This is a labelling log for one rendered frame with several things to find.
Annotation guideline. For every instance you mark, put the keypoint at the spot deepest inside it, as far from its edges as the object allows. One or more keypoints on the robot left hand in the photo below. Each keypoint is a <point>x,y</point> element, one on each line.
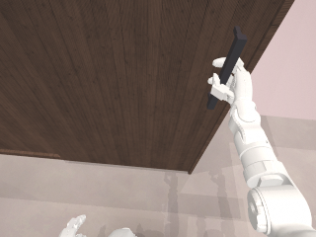
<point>72,227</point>

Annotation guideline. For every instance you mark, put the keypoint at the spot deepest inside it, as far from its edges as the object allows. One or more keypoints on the wardrobe door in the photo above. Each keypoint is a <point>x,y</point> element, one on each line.
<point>16,132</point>
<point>123,82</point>

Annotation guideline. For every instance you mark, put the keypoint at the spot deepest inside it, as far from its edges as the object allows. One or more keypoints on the robot right forearm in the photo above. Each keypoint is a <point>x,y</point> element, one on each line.
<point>261,167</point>

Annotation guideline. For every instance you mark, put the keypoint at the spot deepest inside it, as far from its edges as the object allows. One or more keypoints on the robot right upper arm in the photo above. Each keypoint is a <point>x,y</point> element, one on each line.
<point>279,211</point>

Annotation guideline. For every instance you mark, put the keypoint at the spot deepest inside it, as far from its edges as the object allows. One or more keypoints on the handle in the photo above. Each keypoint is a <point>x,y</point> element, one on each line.
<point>229,63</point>

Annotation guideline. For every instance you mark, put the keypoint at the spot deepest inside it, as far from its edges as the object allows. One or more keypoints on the robot right hand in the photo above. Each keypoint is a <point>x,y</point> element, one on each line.
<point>238,87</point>

